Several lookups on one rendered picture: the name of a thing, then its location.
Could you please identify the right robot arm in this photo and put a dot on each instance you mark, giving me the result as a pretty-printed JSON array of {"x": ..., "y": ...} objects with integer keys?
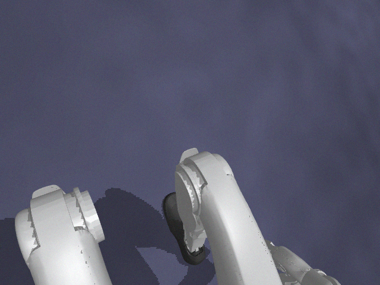
[{"x": 318, "y": 277}]

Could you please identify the right robot foot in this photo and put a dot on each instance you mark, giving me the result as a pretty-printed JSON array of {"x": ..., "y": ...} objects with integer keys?
[{"x": 176, "y": 227}]

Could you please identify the right robot hand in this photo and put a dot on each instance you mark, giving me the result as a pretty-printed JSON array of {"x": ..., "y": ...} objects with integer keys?
[{"x": 286, "y": 261}]

